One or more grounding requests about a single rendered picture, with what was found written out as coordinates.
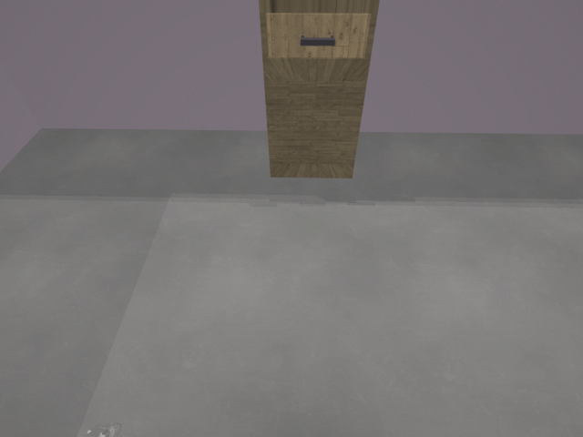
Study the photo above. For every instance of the cabinet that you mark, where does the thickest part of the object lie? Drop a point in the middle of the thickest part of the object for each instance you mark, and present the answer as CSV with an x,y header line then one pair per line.
x,y
314,105

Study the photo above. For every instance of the handle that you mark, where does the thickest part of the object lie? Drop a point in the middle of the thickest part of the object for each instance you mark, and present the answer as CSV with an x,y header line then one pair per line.
x,y
317,41

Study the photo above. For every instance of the drawer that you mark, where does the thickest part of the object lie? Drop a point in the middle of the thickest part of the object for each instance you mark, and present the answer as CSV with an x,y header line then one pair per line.
x,y
284,31

